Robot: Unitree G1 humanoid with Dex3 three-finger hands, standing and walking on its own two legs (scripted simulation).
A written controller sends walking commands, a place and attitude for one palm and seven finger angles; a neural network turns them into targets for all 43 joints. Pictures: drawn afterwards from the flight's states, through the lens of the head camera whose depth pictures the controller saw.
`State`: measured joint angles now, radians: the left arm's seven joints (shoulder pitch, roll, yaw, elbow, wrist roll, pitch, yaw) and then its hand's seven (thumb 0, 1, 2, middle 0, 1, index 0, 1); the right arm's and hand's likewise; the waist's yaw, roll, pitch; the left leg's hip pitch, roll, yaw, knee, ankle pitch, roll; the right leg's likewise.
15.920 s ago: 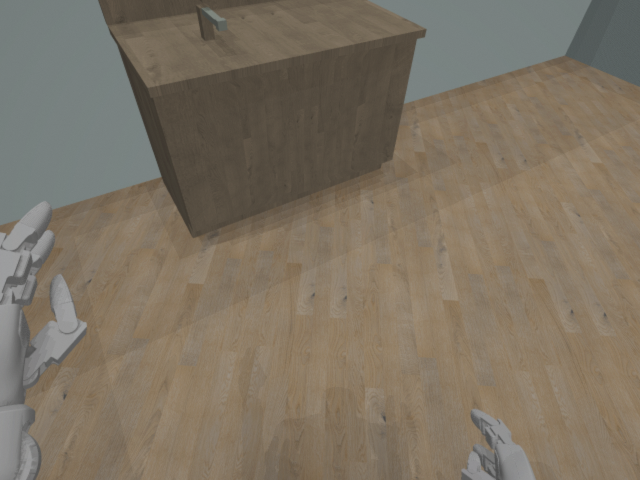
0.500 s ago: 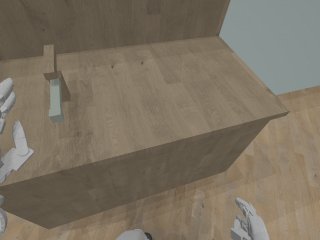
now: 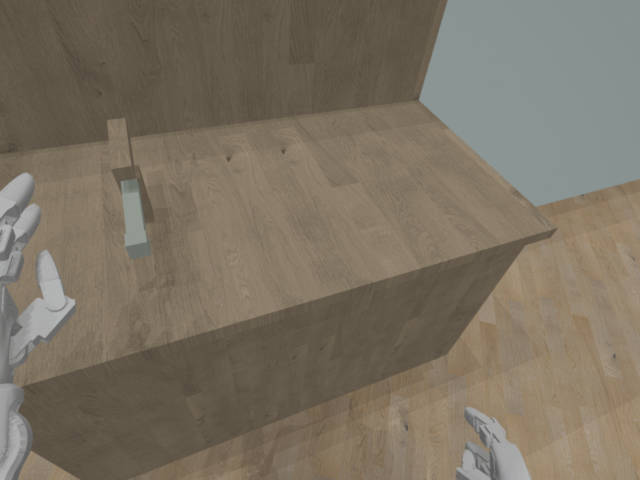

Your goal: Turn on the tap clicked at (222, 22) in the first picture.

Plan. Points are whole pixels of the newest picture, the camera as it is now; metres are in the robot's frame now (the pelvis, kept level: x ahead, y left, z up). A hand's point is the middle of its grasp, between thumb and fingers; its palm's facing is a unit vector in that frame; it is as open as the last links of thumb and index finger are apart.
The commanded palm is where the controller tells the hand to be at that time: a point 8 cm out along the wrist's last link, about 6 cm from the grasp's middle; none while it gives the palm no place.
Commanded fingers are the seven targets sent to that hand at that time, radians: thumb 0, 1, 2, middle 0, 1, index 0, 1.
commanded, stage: come to a stop and stand still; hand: left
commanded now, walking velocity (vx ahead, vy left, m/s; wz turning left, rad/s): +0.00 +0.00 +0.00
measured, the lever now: (138, 244) +0.39 +0.29 +0.05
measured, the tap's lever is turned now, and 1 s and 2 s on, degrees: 0 0 0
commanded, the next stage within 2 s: look again from close up in 0.76 s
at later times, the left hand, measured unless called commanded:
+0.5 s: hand (25, 295) +0.22 +0.29 +0.18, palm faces +0.44 -0.84 -0.32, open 7.4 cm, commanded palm +0.17 +0.32 +0.18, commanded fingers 0.00 0.90 0.90 -0.20 -0.30 -0.20 -0.30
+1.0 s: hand out of the picture +0.25 +0.36 +0.21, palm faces +0.57 -0.72 -0.40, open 7.4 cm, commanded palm +0.15 +0.34 +0.18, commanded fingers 0.00 0.90 0.90 -0.20 -0.30 -0.20 -0.30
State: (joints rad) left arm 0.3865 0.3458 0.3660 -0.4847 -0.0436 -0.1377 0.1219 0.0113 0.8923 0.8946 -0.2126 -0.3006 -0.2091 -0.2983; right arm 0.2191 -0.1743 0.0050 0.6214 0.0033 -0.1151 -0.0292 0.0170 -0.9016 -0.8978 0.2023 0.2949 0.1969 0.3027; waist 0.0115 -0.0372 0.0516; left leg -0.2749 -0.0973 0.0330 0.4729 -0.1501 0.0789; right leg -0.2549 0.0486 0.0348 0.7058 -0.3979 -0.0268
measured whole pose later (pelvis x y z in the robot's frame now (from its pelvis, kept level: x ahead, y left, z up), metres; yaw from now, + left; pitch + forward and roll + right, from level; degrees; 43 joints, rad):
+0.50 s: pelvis +0.01 +0.03 +0.00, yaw +1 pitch -1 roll +0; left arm 0.45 0.36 0.37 -0.59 -0.04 -0.20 0.14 0.01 0.89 0.89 -0.21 -0.30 -0.21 -0.30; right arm 0.20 -0.18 0.01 0.63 0.02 -0.10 -0.01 0.02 -0.90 -0.90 0.20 0.30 0.20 0.30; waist 0.03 -0.07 0.06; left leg -0.35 -0.02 -0.07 0.77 -0.36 -0.01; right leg -0.22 -0.02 -0.03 0.54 -0.29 0.01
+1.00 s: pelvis +0.00 +0.06 +0.00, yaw +1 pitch -2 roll -1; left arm 0.10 0.48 0.50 -0.33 -0.02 -0.20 0.09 0.01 0.89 0.89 -0.21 -0.30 -0.21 -0.30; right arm 0.15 -0.20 0.00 0.62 0.02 -0.14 0.03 0.02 -0.90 -0.90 0.20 0.30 0.20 0.30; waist 0.08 -0.01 0.13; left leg -0.26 0.00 -0.05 0.54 -0.24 -0.01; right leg -0.21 -0.01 0.03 0.49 -0.24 0.03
